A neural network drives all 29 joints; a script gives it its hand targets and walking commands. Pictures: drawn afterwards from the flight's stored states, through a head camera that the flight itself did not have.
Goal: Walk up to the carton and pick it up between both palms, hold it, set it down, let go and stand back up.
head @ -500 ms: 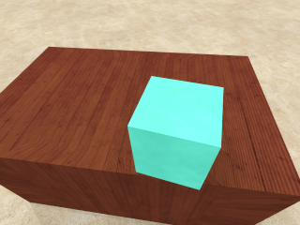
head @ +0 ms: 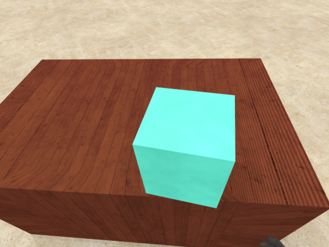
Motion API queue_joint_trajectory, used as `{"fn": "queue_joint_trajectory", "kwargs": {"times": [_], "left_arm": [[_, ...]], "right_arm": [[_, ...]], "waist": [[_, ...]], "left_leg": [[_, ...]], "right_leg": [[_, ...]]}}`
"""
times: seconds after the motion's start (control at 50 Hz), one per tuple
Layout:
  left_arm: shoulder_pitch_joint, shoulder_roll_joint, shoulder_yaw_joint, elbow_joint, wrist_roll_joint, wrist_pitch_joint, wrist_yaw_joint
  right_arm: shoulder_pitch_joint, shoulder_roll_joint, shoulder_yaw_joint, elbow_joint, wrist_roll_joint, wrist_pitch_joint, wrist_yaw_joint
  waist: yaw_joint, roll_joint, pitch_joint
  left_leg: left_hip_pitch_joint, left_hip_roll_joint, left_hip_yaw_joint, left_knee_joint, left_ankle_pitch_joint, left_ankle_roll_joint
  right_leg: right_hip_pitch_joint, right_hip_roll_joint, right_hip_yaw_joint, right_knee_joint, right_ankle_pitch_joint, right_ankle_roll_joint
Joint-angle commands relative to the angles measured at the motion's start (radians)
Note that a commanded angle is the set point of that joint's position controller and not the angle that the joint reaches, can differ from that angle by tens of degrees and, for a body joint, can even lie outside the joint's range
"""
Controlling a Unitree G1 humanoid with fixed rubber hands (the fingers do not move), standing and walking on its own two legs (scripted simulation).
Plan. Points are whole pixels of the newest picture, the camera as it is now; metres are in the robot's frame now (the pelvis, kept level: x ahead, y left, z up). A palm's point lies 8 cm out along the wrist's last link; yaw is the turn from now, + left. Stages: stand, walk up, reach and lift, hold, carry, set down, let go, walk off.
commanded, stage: walk up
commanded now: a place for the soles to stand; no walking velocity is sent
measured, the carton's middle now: (186, 148) +0.39 -0.04 +0.01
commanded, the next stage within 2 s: reach and lift in 0.14 s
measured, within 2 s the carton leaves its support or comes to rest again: neither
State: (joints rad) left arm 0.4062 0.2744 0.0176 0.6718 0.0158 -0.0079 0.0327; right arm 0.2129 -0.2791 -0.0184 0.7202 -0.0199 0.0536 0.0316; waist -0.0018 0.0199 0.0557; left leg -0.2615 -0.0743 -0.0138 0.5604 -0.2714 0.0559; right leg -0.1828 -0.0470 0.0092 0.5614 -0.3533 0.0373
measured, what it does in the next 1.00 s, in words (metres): stands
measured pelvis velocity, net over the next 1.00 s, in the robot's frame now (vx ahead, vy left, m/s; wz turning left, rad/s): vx -0.01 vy -0.01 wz -0.08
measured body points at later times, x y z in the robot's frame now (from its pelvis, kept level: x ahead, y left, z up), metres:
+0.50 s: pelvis -0.02 -0.03 +0.01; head -0.02 -0.01 +0.46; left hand +0.17 +0.22 -0.09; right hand +0.13 -0.27 -0.08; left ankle +0.02 +0.08 -0.73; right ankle -0.03 -0.15 -0.73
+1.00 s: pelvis -0.01 -0.01 +0.01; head -0.01 +0.00 +0.46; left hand +0.19 +0.24 -0.05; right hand +0.15 -0.22 -0.06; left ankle +0.02 +0.08 -0.73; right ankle -0.03 -0.14 -0.73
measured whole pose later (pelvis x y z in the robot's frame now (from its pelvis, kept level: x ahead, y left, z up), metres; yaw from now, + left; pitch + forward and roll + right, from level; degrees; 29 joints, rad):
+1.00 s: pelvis -0.01 -0.01 +0.01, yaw -5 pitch -6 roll -1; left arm 0.18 0.33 0.04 0.54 -0.11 -0.01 -0.10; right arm 0.26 -0.06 -0.02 0.58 0.01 -0.23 -0.10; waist 0.04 -0.01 0.08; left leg -0.11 0.00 0.04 0.43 -0.22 0.02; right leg -0.05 0.01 0.05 0.39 -0.25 0.01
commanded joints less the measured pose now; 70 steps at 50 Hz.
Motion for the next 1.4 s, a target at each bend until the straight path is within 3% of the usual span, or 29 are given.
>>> {"fn": "queue_joint_trajectory", "kwargs": {"times": [0.0, 0.12, 0.14, 0.16, 0.18, 0.22, 0.26, 0.3, 0.34, 0.4, 0.5, 0.56, 0.6, 0.7, 0.76, 0.84, 1.14, 1.24, 1.38], "left_arm": [[0.051, 0.173, 0.06, -0.078, 0.001, -0.014, 0.008], [0.045, 0.154, 0.057, -0.091, -0.002, -0.01, 0.005], [-0.548, 0.228, 0.06, -0.162, -0.054, 0.115, 0.015], [-0.459, 0.166, 0.032, -0.178, -0.036, 0.172, 0.043], [-0.476, 0.156, 0.032, -0.203, -0.031, 0.199, 0.048], [-0.403, 0.137, 0.039, -0.211, -0.038, 0.239, 0.039], [-0.308, 0.109, 0.052, -0.281, -0.022, 0.269, 0.025], [-0.212, 0.108, 0.08, -0.279, -0.003, 0.28, 0.001], [-0.184, 0.124, 0.109, -0.245, 0.01, 0.277, -0.027], [-0.244, 0.157, 0.14, -0.173, 0.022, 0.264, -0.055], [-0.437, 0.184, 0.141, -0.209, 0.018, 0.238, -0.053], [-0.484, 0.188, 0.131, -0.251, 0.003, 0.214, -0.059], [-0.471, 0.176, 0.116, -0.265, -0.011, 0.198, -0.07], [-0.399, 0.187, 0.106, -0.268, -0.052, 0.141, -0.106], [-0.358, 0.196, 0.109, -0.26, -0.076, 0.087, -0.123], [-0.314, 0.196, 0.088, -0.254, -0.109, 0.02, -0.129], [-0.231, 0.172, 0.015, -0.333, -0.14, -0.159, -0.126], [-0.218, 0.18, 0.002, -0.367, -0.151, -0.203, -0.139], [-0.2, 0.204, -0.006, -0.373, -0.191, -0.254, -0.169]], "right_arm": [[-0.014, -0.13, -0.042, -0.089, -0.004, -0.022, -0.002], [-0.017, -0.139, -0.042, -0.081, 0.003, -0.018, -0.001], [-0.471, -0.031, -0.112, 0.063, -0.093, -0.194, 0.018], [-0.348, -0.086, -0.145, 0.147, -0.092, -0.239, 0.049], [-0.343, -0.098, -0.142, 0.146, -0.075, -0.253, 0.065], [-0.269, -0.097, -0.123, 0.157, -0.054, -0.269, 0.062], [-0.185, -0.117, -0.118, 0.155, -0.016, -0.297, 0.049], [-0.124, -0.12, -0.107, 0.157, 0.018, -0.317, 0.025], [-0.109, -0.092, -0.075, 0.121, 0.036, -0.32, -0.008], [-0.143, -0.019, -0.024, 0.063, 0.034, -0.302, -0.058], [-0.201, 0.101, -0.002, -0.1, 0.012, -0.242, -0.089], [-0.169, 0.137, -0.004, -0.176, 0.009, -0.213, -0.099], [-0.127, 0.143, -0.017, -0.183, 0.01, -0.206, -0.108], [-0.053, 0.161, -0.024, -0.21, 0.004, -0.218, -0.141], [-0.04, 0.163, -0.023, -0.24, 0.003, -0.252, -0.148], [-0.045, 0.152, -0.033, -0.284, 0.003, -0.297, -0.147], [0.002, 0.135, -0.021, -0.259, 0.119, -0.395, -0.122], [0.016, 0.156, -0.014, -0.259, 0.139, -0.426, -0.142], [0.021, 0.196, -0.003, -0.33, 0.128, -0.468, -0.18]], "waist": [[-0.004, -0.037, -0.049], [-0.004, -0.035, -0.006], [0.022, -0.017, -0.038], [0.005, 0.036, 0.037], [0.006, 0.029, -0.001], [0.003, -0.019, -0.101], [0.01, 0.008, -0.218], [0.013, -0.011, -0.273], [0.015, -0.046, -0.249], [0.037, -0.065, -0.146], [0.073, 0.013, 0.054], [0.056, 0.049, 0.058], [0.033, 0.069, 0.036], [0.007, 0.015, -0.024], [0.017, -0.022, -0.059], [0.033, -0.027, -0.074], [0.05, 0.112, -0.045], [0.04, 0.11, -0.033], [0.036, 0.055, -0.035]], "left_leg": [[0.058, 0.126, -0.121, -0.061, 0.235, -0.001], [0.016, 0.148, -0.134, -0.104, 0.12, 0.015], [-0.157, 0.132, 0.019, -0.026, -0.025, -0.084], [-0.162, 0.152, 0.006, -0.062, -0.113, -0.096], [-0.134, 0.162, -0.001, -0.07, -0.126, -0.099], [-0.003, 0.161, -0.003, -0.017, 0.008, -0.097], [0.176, 0.154, -0.007, 0.003, 0.262, -0.11], [0.311, 0.125, -0.001, 0.005, 0.476, -0.123], [0.329, 0.081, 0.023, -0.021, 0.496, -0.121], [0.249, 0.034, 0.066, -0.086, 0.336, -0.093], [0.143, 0.041, 0.125, -0.178, 0.041, -0.066], [0.169, 0.057, 0.135, -0.187, 0.0, -0.061], [0.208, 0.067, 0.128, -0.187, 0.016, -0.067], [0.286, 0.069, 0.112, -0.165, 0.112, -0.067], [0.293, 0.071, 0.103, -0.161, 0.17, -0.069], [0.282, 0.086, 0.091, -0.171, 0.221, -0.075], [0.289, 0.122, 0.039, -0.194, 0.353, -0.123], [0.301, 0.118, 0.03, -0.174, 0.389, -0.125], [0.29, 0.107, 0.022, -0.147, 0.361, -0.111]], "right_leg": [[-0.054, -0.089, 0.108, -0.084, 0.198, -0.096], [-0.091, -0.058, 0.104, -0.075, 0.115, -0.084], [-0.241, 0.034, -0.074, 0.06, -0.092, -0.088], [-0.243, 0.038, -0.102, 0.084, -0.081, -0.098], [-0.239, 0.033, -0.109, 0.092, -0.069, -0.1], [-0.226, 0.024, -0.094, 0.073, 0.027, -0.092], [-0.168, 0.049, -0.094, 0.013, 0.149, -0.084], [-0.1, 0.07, -0.09, -0.062, 0.287, -0.067], [-0.032, 0.071, -0.077, -0.117, 0.384, -0.048], [0.037, 0.054, -0.038, -0.169, 0.411, -0.014], [-0.03, 0.024, 0.008, -0.248, 0.022, -0.035], [-0.057, 0.011, 0.017, -0.259, -0.018, -0.045], [-0.068, 0.01, 0.011, -0.263, 0.0, -0.049], [-0.071, 0.006, 0.004, -0.276, 0.089, -0.037], [-0.05, 0.018, -0.005, -0.27, 0.128, -0.031], [-0.021, 0.041, -0.021, -0.264, 0.152, -0.038], [0.047, 0.063, -0.001, -0.28, 0.195, -0.099], [0.038, 0.058, 0.009, -0.287, 0.21, -0.099], [0.011, 0.041, 0.026, -0.282, 0.228, -0.089]]}}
